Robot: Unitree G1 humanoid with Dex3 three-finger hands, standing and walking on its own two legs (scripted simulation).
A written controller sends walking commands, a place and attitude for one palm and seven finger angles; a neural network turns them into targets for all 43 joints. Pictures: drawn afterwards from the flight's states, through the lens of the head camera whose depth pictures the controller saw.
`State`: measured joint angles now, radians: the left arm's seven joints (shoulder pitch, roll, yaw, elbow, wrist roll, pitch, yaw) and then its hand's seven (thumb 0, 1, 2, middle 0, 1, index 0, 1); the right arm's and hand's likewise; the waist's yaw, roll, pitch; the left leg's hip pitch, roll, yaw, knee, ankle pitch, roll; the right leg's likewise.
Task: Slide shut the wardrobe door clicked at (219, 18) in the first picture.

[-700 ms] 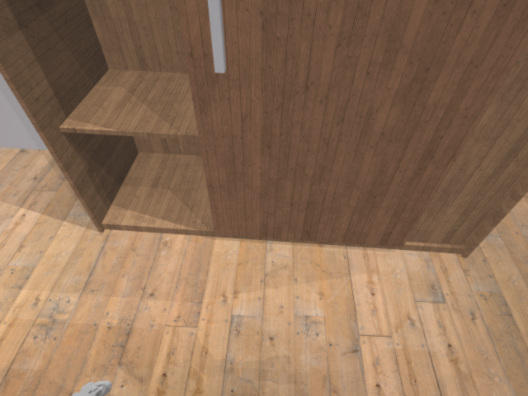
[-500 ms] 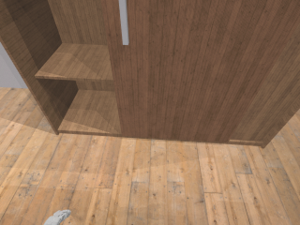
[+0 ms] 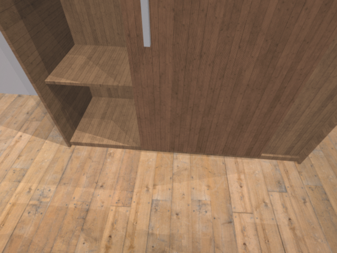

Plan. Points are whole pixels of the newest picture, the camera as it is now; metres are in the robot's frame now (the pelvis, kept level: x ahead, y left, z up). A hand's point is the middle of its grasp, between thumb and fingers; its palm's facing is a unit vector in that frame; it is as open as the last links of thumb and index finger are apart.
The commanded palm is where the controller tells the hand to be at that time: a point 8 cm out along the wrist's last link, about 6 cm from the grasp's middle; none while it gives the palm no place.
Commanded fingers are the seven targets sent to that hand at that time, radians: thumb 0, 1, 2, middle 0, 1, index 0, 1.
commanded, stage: stand and wait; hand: right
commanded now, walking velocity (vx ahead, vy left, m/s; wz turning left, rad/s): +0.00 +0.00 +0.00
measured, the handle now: (146, 17) +0.87 +0.14 +0.18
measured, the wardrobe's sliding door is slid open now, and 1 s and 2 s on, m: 0.54 0.54 0.54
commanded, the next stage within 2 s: look at it before walking up in 0.12 s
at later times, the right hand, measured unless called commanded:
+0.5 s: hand out of the picture +0.08 -0.25 -0.15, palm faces -0.03 +0.94 -0.33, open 7.4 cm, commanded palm none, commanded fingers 0.00 -0.90 -0.90 0.20 0.30 0.20 0.30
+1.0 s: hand out of the picture +0.07 -0.25 -0.16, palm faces -0.05 +0.94 -0.33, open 7.4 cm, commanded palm none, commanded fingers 0.00 -0.90 -0.90 0.20 0.30 0.20 0.30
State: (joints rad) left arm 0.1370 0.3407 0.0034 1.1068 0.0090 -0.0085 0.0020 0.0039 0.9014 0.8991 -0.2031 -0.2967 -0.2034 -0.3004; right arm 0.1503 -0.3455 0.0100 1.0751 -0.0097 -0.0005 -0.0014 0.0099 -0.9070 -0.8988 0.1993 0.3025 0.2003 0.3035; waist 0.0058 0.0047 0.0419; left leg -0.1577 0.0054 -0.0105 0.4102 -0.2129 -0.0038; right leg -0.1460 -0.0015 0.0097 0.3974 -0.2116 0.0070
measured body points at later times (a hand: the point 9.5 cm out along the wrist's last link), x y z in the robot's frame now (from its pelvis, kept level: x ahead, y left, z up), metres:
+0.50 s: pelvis +0.00 +0.00 +0.00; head +0.00 +0.00 +0.45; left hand +0.07 +0.29 -0.13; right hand +0.08 -0.29 -0.13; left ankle +0.01 +0.12 -0.74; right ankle +0.00 -0.12 -0.74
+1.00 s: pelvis +0.00 +0.00 +0.00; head +0.01 +0.00 +0.45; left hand +0.08 +0.29 -0.13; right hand +0.07 -0.29 -0.14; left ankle +0.01 +0.12 -0.74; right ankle +0.00 -0.12 -0.74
